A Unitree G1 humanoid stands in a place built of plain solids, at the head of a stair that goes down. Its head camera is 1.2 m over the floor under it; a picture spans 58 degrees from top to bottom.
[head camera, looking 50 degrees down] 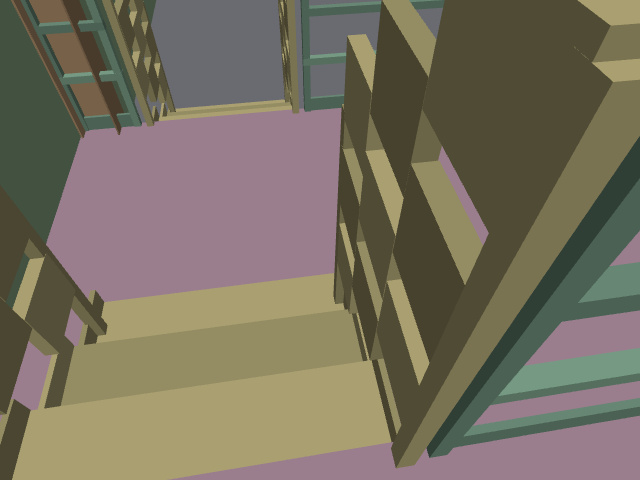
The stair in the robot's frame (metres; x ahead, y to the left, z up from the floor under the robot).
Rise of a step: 0.17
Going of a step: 0.30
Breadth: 1.12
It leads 9 degrees to the left of straight ahead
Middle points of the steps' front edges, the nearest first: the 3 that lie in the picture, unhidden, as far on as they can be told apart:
0.54 0.36 -0.16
0.84 0.41 -0.33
1.13 0.45 -0.49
